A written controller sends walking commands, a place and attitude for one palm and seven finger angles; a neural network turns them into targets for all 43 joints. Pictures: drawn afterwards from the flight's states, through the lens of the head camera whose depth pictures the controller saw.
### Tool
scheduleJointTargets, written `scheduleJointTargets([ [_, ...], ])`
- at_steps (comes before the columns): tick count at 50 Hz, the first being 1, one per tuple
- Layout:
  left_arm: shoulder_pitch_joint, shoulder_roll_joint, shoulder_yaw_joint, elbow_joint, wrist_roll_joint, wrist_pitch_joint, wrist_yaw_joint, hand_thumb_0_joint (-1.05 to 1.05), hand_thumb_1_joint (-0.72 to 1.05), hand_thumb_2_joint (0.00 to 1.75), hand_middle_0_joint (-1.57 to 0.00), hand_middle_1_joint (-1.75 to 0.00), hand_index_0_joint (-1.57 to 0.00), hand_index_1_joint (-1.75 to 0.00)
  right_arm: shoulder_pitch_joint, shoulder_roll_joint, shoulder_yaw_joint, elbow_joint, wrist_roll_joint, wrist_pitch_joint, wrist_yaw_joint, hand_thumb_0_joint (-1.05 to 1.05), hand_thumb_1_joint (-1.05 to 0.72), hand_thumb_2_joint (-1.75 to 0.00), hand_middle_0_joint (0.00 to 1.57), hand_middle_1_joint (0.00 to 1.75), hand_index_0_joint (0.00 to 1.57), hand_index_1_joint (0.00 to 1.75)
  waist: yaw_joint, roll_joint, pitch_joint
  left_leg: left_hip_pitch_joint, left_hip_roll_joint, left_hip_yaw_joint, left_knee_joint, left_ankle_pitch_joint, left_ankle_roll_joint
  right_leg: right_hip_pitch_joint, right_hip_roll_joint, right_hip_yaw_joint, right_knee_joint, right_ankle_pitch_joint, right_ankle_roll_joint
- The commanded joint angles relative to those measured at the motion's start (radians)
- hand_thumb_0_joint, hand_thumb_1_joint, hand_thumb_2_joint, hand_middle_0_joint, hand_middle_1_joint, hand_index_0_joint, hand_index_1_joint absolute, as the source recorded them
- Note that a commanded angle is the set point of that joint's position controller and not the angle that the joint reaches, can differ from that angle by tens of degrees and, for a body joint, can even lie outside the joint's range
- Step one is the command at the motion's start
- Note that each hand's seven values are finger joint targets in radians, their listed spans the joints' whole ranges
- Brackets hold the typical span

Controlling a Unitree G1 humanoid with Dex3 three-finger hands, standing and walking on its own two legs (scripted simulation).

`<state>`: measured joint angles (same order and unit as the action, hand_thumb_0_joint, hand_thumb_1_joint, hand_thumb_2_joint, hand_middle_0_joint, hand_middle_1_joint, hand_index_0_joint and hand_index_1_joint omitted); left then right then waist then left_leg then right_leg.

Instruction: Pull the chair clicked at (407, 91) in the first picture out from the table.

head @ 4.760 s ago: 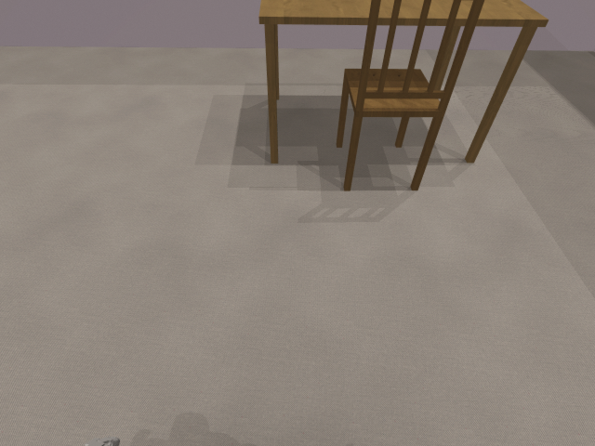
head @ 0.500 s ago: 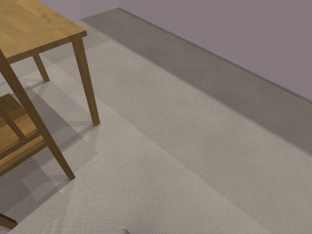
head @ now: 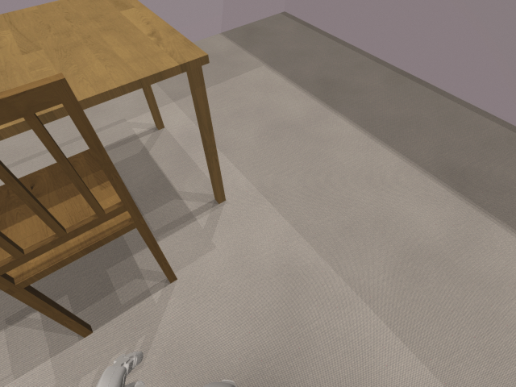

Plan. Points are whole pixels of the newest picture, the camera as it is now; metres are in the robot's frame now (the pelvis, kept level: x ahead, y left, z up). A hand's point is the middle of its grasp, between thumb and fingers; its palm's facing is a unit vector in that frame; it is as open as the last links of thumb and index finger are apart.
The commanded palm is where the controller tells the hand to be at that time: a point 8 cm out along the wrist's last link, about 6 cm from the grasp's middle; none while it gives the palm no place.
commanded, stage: turn to face it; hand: left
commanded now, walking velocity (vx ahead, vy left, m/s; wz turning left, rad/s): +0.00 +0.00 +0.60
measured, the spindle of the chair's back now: (23, 193) +0.51 +0.54 -0.05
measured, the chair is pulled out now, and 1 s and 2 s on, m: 0.00 0.00 0.00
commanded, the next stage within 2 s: take the last steps up to it in 0.84 s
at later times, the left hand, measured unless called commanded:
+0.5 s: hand out of the picture -0.05 +0.26 -0.17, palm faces +0.37 -0.89 -0.28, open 7.4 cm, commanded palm none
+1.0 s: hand out of the picture -0.02 +0.19 -0.14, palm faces +0.50 -0.82 -0.26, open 7.4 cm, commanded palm none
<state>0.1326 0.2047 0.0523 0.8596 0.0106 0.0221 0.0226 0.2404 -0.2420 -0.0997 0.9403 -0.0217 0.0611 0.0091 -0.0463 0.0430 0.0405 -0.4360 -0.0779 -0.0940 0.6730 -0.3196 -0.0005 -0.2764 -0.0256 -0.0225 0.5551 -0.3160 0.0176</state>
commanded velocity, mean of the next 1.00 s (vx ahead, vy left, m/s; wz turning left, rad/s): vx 0.02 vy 0.01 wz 0.41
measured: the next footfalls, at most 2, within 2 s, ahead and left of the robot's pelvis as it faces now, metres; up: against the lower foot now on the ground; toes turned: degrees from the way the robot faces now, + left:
left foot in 0.38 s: -0.01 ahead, +0.14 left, +0.00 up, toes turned +22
right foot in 0.78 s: +0.10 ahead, -0.07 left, +0.00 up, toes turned +22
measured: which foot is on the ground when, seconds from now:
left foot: up 0.00-0.36, down 0.38-0.80, up 0.82-1.00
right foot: down 0.00-0.38, up 0.40-0.76, down 0.78-1.00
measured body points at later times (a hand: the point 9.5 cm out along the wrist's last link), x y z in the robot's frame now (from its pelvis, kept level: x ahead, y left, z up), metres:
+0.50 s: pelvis -0.01 +0.03 +0.00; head +0.03 +0.07 +0.45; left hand -0.07 +0.31 -0.15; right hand +0.20 -0.18 -0.12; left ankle -0.05 +0.13 -0.73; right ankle +0.00 -0.12 -0.66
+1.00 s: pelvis +0.01 -0.01 +0.01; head +0.04 -0.02 +0.46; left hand -0.04 +0.24 -0.12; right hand +0.18 -0.20 -0.15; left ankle -0.10 +0.10 -0.65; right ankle +0.06 -0.09 -0.73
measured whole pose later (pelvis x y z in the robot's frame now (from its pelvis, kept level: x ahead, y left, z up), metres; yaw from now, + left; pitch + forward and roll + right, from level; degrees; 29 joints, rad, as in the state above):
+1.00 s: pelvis +0.01 -0.01 +0.01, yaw +31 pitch -1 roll +2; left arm 0.21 0.16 0.02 0.91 0.02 0.01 0.02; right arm 0.21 -0.24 -0.07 0.99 -0.02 0.08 0.02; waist -0.02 0.04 0.06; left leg -0.42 0.00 -0.01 1.07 -0.41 -0.04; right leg -0.22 -0.07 -0.14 0.50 -0.26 -0.03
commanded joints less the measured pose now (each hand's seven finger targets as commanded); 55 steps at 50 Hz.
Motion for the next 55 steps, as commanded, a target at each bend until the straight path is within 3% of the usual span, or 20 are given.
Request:
scheduleJointTargets([
  [1,0.007,0.206,0.042,-0.077,0.007,-0.028,0.019,0.0,0.9,0.9,-0.2,-0.3,-0.2,-0.3,-0.044,-0.098,-0.025,-0.105,-0.004,-0.008,0.009,0.0,-0.9,-0.9,0.2,0.3,0.2,0.3,0.02,-0.222,-0.012,-0.175,0.077,0.026,0.516,-0.147,-0.047,0.034,-0.371,0.253,-0.293,0.195,-0.143],
  [2,-0.03,0.171,0.033,-0.084,0.007,-0.028,0.019,0.0,0.9,0.9,-0.2,-0.3,-0.2,-0.3,-0.02,-0.094,-0.023,-0.094,-0.002,-0.004,0.014,0.0,-0.9,-0.9,0.2,0.3,0.2,0.3,-0.004,-0.195,0.002,-0.17,0.098,0.038,0.55,-0.095,-0.055,0.027,-0.329,0.16,-0.261,0.273,-0.13],
  [4,-0.001,0.155,0.025,-0.076,0.011,-0.035,0.016,0.0,0.9,0.9,-0.2,-0.3,-0.2,-0.3,-0.024,-0.082,-0.012,-0.088,0.0,-0.003,0.02,0.0,-0.9,-0.9,0.2,0.3,0.2,0.3,0.007,-0.21,-0.007,-0.161,0.106,0.08,0.54,-0.063,-0.074,0.089,-0.291,0.05,-0.21,0.426,-0.12],
  [13,0.158,0.24,0.045,-0.018,0.019,-0.017,0.009,0.0,0.9,0.9,-0.2,-0.3,-0.2,-0.3,-0.189,-0.068,0.019,-0.131,0.01,-0.01,0.026,0.0,-0.9,-0.9,0.2,0.3,0.2,0.3,0.102,-0.291,-0.058,-0.022,0.1,0.195,0.14,-0.14,-0.069,0.224,-0.331,-0.041,-0.124,0.597,-0.125],
  [17,0.134,0.248,0.055,-0.01,0.01,-0.009,0.004,0.0,0.9,0.9,-0.2,-0.3,-0.2,-0.3,-0.096,-0.11,0.013,-0.118,0.008,-0.028,0.021,0.0,-0.9,-0.9,0.2,0.3,0.2,0.3,0.044,-0.239,-0.123,0.209,0.093,0.217,-0.205,0.062,-0.036,0.183,-0.314,-0.133,0.06,0.577,-0.045],
  [18,0.135,0.221,0.054,-0.028,0.0,-0.007,-0.001,0.0,0.9,0.9,-0.2,-0.3,-0.2,-0.3,-0.022,-0.192,-0.007,-0.102,0.001,-0.04,0.017,0.0,-0.9,-0.9,0.2,0.3,0.2,0.3,-0.001,-0.064,-0.187,0.438,0.208,0.092,-0.285,0.308,0.016,0.002,-0.27,-0.17,0.254,0.411,0.013],
  [19,0.1,0.146,0.032,-0.082,-0.005,-0.007,-0.013,0.0,0.9,0.9,-0.2,-0.3,-0.2,-0.3,0.045,-0.313,-0.037,-0.096,0.0,-0.045,0.011,0.0,-0.9,-0.9,0.2,0.3,0.2,0.3,-0.042,0.273,-0.2,0.588,0.495,-0.269,-0.272,0.787,0.17,-0.318,-0.128,-0.166,0.474,-0.299,0.088],
  [20,0.031,0.155,0.025,-0.104,0.006,0.004,-0.005,0.0,0.9,0.9,-0.2,-0.3,-0.2,-0.3,0.104,-0.317,-0.035,-0.066,0.01,-0.039,0.004,0.0,-0.9,-0.9,0.2,0.3,0.2,0.3,-0.061,0.18,-0.197,0.544,0.531,-0.243,-0.247,0.923,0.238,-0.342,-0.12,-0.052,0.566,-0.363,0.075],
  [21,0.025,0.138,0.029,-0.087,0.002,0.007,0.004,0.0,0.9,0.9,-0.2,-0.3,-0.2,-0.3,0.082,-0.286,-0.029,-0.063,0.009,-0.045,-0.01,0.0,-0.9,-0.9,0.2,0.3,0.2,0.3,-0.046,0.237,-0.205,0.534,0.475,-0.214,-0.23,0.927,0.228,-0.355,-0.121,-0.012,0.607,-0.322,0.078],
  [24,0.046,0.153,0.035,-0.042,0.001,0.008,-0.008,0.0,0.9,0.9,-0.2,-0.3,-0.2,-0.3,-0.076,-0.199,0.002,-0.107,0.001,-0.047,-0.017,0.0,-0.9,-0.9,0.2,0.3,0.2,0.3,0.022,0.129,-0.085,0.355,0.333,-0.073,-0.268,0.725,0.16,-0.295,-0.107,0.003,0.619,-0.151,0.079],
  [32,0.041,0.132,0.023,-0.046,0.0,0.012,-0.008,0.0,0.9,0.9,-0.2,-0.3,-0.2,-0.3,-0.065,-0.192,0.002,-0.105,-0.002,-0.038,-0.011,0.0,-0.9,-0.9,0.2,0.3,0.2,0.3,0.013,0.097,-0.065,0.304,0.306,-0.141,-0.315,0.479,0.185,-0.18,-0.048,-0.008,0.339,-0.132,0.067],
  [37,0.143,0.126,0.019,-0.022,-0.003,-0.011,0.0,0.0,0.9,0.9,-0.2,-0.3,-0.2,-0.3,-0.101,-0.174,0.002,-0.102,0.002,-0.032,-0.01,0.0,-0.9,-0.9,0.2,0.3,0.2,0.3,0.063,0.088,-0.08,0.205,0.258,-0.15,-0.216,0.474,0.134,0.058,-0.003,-0.038,-0.016,0.045,0.046],
  [38,0.173,0.145,0.022,-0.016,-0.001,-0.022,0.003,0.0,0.9,0.9,-0.2,-0.3,-0.2,-0.3,-0.091,-0.15,0.006,-0.101,0.008,-0.035,-0.007,0.0,-0.9,-0.9,0.2,0.3,0.2,0.3,0.079,0.031,-0.092,0.147,0.217,-0.12,-0.15,0.377,0.089,0.158,-0.041,-0.01,-0.15,0.146,0.04],
  [39,0.187,0.221,0.035,-0.014,0.014,-0.036,0.011,0.0,0.9,0.9,-0.2,-0.3,-0.2,-0.3,-0.06,-0.087,0.015,-0.106,0.018,-0.037,-0.002,0.0,-0.9,-0.9,0.2,0.3,0.2,0.3,0.075,-0.192,-0.112,-0.004,0.1,0.006,0.035,0.118,0.012,0.275,-0.248,0.212,-0.226,0.276,-0.024],
  [40,0.191,0.278,0.042,-0.023,0.017,-0.035,0.009,0.0,0.9,0.9,-0.2,-0.3,-0.2,-0.3,-0.075,-0.067,0.018,-0.131,0.017,-0.034,-0.002,0.0,-0.9,-0.9,0.2,0.3,0.2,0.3,0.086,-0.314,-0.098,-0.069,0.021,0.058,0.229,-0.271,-0.019,0.213,-0.44,0.353,-0.254,0.422,-0.145],
  [41,0.171,0.251,0.042,-0.025,0.008,-0.036,0.013,0.0,0.9,0.9,-0.2,-0.3,-0.2,-0.3,-0.074,-0.1,0.008,-0.106,0.007,-0.015,-0.007,0.0,-0.9,-0.9,0.2,0.3,0.2,0.3,0.087,-0.335,-0.094,-0.04,0.054,-0.009,0.371,-0.271,-0.013,0.111,-0.421,0.35,-0.285,0.341,-0.175],
  [43,0.074,0.191,0.029,-0.038,0.008,-0.03,0.015,0.0,0.9,0.9,-0.2,-0.3,-0.2,-0.3,-0.064,-0.099,0.004,-0.066,0.006,-0.006,0.001,0.0,-0.9,-0.9,0.2,0.3,0.2,0.3,0.045,-0.205,-0.012,-0.064,0.083,0.012,0.511,-0.147,-0.022,0.058,-0.328,0.218,-0.274,0.281,-0.166],
  [47,0.082,0.158,0.021,-0.02,0.012,-0.037,0.015,0.0,0.9,0.9,-0.2,-0.3,-0.2,-0.3,-0.04,-0.065,0.015,-0.028,0.007,-0.005,0.008,0.0,-0.9,-0.9,0.2,0.3,0.2,0.3,0.046,-0.209,-0.025,-0.041,0.093,0.064,0.434,-0.078,-0.047,0.103,-0.267,0.07,-0.261,0.34,-0.148],
  [52,0.2,0.189,0.039,0.052,0.017,-0.051,0.005,0.0,0.9,0.9,-0.2,-0.3,-0.2,-0.3,-0.109,-0.053,0.026,-0.031,-0.001,-0.02,0.019,0.0,-0.9,-0.9,0.2,0.3,0.2,0.3,0.111,-0.195,-0.023,-0.066,0.122,0.112,0.237,-0.106,-0.039,0.216,-0.322,0.124,-0.338,0.028,-0.169],
  [55,0.222,0.199,0.041,0.089,0.022,-0.058,-0.002,0.0,0.9,0.9,-0.2,-0.3,-0.2,-0.3,-0.13,-0.038,0.032,-0.039,-0.001,-0.036,0.027,0.0,-0.9,-0.9,0.2,0.3,0.2,0.3,0.12,-0.195,-0.012,-0.041,0.129,0.132,0.12,-0.126,-0.019,0.205,-0.343,0.14,-0.365,-0.079,-0.177],
])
